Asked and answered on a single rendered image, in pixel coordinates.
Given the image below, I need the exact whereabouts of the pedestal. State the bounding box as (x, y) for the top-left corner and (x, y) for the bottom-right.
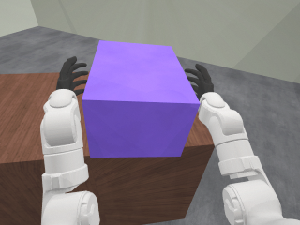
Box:
(0, 71), (215, 225)

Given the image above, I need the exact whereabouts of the carton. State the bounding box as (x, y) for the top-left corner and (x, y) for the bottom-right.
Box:
(82, 40), (201, 158)

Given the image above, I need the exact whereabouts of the right robot forearm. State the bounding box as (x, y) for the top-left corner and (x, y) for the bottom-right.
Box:
(198, 92), (282, 215)

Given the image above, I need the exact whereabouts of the robot right upper arm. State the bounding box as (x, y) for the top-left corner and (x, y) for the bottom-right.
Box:
(222, 179), (300, 225)

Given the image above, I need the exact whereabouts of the robot left hand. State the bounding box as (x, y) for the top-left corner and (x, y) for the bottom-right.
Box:
(55, 56), (89, 96)

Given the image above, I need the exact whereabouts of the robot right hand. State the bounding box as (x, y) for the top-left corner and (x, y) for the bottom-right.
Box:
(184, 64), (214, 101)

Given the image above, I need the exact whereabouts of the left robot forearm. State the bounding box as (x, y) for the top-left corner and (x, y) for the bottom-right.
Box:
(40, 89), (89, 225)

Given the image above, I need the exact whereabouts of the robot left upper arm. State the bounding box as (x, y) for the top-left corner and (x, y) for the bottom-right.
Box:
(42, 190), (100, 225)

